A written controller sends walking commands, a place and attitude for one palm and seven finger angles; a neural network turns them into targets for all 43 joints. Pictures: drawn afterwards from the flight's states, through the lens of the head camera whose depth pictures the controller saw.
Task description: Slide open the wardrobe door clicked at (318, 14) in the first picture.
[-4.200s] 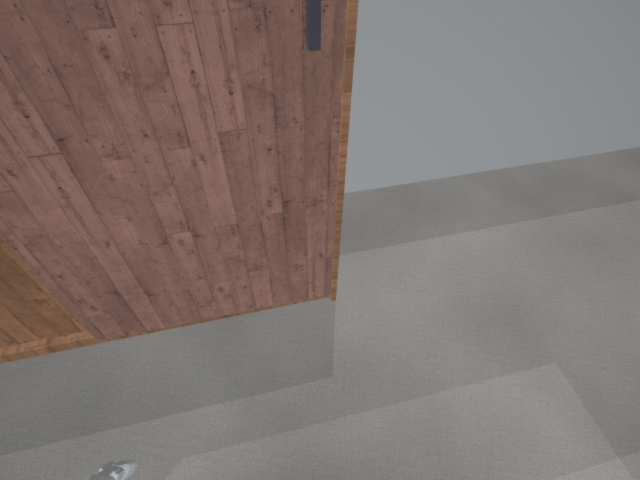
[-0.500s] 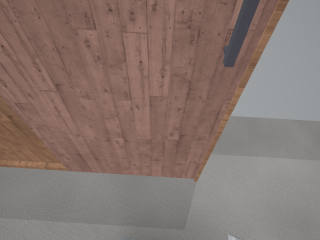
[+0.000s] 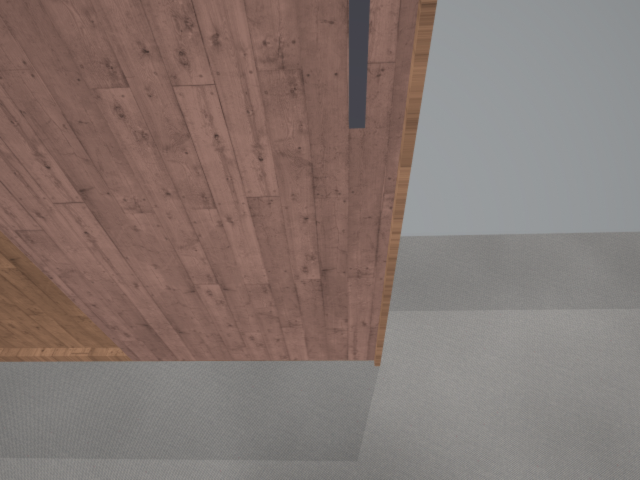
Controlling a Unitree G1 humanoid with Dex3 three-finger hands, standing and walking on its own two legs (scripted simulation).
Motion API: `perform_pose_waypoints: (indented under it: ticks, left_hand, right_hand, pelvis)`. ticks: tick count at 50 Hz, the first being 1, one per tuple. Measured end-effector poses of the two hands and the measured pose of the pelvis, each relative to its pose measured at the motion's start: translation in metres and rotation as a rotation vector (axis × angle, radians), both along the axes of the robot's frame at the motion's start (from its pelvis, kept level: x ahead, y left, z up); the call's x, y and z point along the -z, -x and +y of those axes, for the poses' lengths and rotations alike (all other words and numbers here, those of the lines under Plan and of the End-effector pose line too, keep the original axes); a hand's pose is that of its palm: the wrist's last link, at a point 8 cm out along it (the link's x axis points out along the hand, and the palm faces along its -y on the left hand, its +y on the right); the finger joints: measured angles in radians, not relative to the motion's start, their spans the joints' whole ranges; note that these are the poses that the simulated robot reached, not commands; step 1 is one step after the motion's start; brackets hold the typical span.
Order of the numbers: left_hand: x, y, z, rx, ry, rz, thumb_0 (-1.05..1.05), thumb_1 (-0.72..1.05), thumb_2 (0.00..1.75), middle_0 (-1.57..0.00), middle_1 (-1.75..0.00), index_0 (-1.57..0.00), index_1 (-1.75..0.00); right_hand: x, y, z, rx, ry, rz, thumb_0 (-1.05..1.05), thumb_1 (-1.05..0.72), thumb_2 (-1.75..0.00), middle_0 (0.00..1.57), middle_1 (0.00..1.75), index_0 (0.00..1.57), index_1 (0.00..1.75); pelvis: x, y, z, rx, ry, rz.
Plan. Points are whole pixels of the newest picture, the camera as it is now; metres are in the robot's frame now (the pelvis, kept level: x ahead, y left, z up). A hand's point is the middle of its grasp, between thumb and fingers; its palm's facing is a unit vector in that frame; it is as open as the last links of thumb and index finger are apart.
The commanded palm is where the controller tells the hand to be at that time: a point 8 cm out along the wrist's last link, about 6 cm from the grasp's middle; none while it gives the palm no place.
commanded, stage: come to a stop and stand still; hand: right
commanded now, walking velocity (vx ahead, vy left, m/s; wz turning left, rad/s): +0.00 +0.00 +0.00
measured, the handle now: (357, 52) +0.55 -0.04 +0.26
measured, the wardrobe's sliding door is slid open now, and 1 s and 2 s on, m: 0.00 0.00 0.00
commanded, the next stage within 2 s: look again from close up in 1.60 s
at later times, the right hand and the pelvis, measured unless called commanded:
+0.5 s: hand out of the picture -0.06 -0.13 -0.18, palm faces +0.03 +0.99 -0.15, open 7.4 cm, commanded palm none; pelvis -0.04 +0.01 +0.00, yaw +0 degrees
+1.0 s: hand out of the picture -0.09 -0.11 -0.18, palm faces +0.06 +0.99 -0.14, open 7.4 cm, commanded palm none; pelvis -0.03 +0.03 +0.00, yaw +0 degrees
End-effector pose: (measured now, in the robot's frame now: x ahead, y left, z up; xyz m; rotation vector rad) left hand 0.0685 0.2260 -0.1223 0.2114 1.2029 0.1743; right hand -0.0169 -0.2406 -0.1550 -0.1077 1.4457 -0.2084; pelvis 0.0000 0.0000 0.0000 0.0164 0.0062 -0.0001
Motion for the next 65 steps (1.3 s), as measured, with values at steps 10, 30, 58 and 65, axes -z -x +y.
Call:
perform_pose_waypoints:
  ticks: [10,30,58,65]
  left_hand:
    - [0.026,0.077,-0.002,-0.085,0.067,0.132,0.0,0.92,0.9,-0.2,-0.3,-0.2,-0.3]
    - [0.027,0.181,-0.009,-0.134,0.117,0.334,0.0,0.91,0.9,-0.19,-0.3,-0.2,-0.3]
    - [0.028,0.116,0.01,-0.089,0.102,0.23,0.01,0.91,0.9,-0.19,-0.3,-0.2,-0.3]
    - [0.027,0.109,0.014,-0.09,0.099,0.23,0.01,0.91,0.9,-0.19,-0.3,-0.2,-0.3]
  right_hand:
    - [-0.009,0.028,0.017,-0.036,0.008,0.03,0.01,-0.91,-0.9,0.19,0.29,0.19,0.3]
    - [-0.003,0.059,0.066,-0.029,-0.061,0.014,0.0,-0.91,-0.9,0.19,0.29,0.2,0.3]
    - [-0.006,0.05,0.082,-0.025,-0.059,0.039,0.0,-0.91,-0.9,0.19,0.29,0.19,0.3]
    - [-0.006,0.026,0.078,-0.043,-0.044,0.006,0.0,-0.91,-0.9,0.19,0.29,0.2,0.3]
  pelvis:
    - [0.002,0.019,-0.002,-0.013,0.028,-0.009]
    - [0.001,0.045,0.018,0.005,0.016,-0.029]
    - [0.0,0.023,0.032,-0.01,0.018,-0.02]
    - [0.0,0.016,0.034,-0.013,0.021,-0.021]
